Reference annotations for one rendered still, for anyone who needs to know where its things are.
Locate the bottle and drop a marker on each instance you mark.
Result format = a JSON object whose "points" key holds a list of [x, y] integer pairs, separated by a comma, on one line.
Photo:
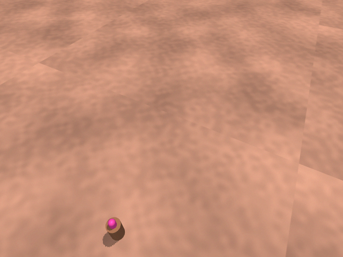
{"points": [[115, 228]]}

